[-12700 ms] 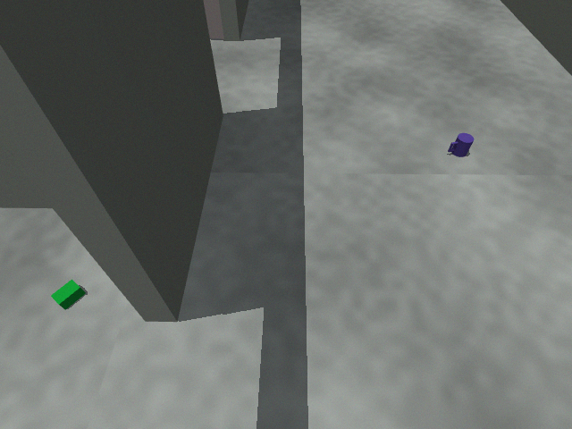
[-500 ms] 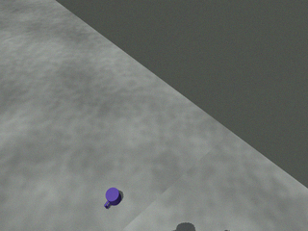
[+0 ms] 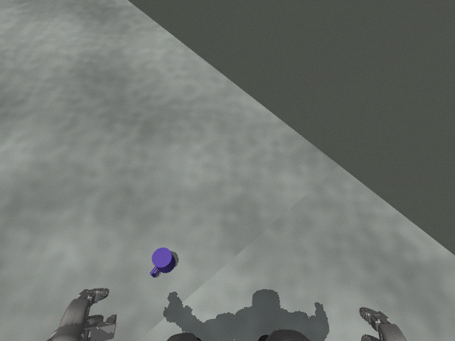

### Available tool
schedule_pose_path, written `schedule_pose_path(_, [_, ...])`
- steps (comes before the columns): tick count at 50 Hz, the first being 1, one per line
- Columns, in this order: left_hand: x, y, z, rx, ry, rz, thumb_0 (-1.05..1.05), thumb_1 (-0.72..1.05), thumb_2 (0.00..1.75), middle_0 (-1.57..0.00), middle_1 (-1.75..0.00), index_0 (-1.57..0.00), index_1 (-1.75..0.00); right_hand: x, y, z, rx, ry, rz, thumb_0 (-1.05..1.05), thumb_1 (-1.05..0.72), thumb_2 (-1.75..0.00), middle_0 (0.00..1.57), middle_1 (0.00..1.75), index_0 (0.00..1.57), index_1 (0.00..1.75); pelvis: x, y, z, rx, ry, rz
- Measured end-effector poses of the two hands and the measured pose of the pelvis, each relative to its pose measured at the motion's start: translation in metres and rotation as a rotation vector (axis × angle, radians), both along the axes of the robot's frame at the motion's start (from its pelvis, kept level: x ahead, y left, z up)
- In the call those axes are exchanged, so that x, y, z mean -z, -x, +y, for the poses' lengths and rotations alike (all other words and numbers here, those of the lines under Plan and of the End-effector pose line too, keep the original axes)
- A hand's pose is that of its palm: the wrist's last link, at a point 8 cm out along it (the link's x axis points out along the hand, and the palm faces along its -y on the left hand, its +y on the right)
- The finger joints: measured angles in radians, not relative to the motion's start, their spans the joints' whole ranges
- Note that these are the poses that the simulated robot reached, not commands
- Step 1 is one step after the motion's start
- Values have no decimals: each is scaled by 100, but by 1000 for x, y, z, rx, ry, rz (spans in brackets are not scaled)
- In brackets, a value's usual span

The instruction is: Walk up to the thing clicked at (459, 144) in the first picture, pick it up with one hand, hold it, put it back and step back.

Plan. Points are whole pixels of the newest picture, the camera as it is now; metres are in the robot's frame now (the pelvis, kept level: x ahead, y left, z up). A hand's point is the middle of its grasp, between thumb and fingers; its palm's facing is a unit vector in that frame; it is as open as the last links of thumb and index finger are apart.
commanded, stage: rise first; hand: left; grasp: from above
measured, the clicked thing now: (161, 263) +0.42 +0.28 -0.72
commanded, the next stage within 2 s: none
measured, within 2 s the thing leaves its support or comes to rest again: neither
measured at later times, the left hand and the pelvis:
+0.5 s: hand out of the picture +0.13 +0.27 -0.21, palm faces -0.17 -0.87 -0.47, open 14.1 cm; pelvis +0.00 +0.01 -0.07, yaw +0 degrees
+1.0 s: hand (121, 304) +0.23 +0.31 -0.41, palm faces -0.45 -0.45 -0.77, open 14.0 cm; pelvis -0.06 +0.01 -0.27, yaw -1 degrees
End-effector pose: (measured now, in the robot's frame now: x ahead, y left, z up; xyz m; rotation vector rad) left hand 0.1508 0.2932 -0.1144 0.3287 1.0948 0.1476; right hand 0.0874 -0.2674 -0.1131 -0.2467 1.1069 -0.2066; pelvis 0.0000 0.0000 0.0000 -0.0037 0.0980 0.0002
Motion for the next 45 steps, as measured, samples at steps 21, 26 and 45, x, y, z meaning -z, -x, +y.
schedule_pose_path(21, [52,17,14,114,-138,19,0,-50,98,-7,-107,-8,-107,39,-57,28,-73,1,-230,1,-91,-90,20,29,20,30,65,3,14,2,18,166])
schedule_pose_path(26, [59,19,14,139,-161,26,0,-54,99,-7,-108,-7,-108,47,-72,35,-99,-4,-271,1,-91,-90,20,29,20,30,76,3,14,-4,26,197])
schedule_pose_path(45, [199,-63,33,563,-461,-107,0,-52,97,-7,-110,-8,-109,209,-64,16,-164,10,-212,0,-89,-89,20,29,20,30,223,40,11,4,29,454])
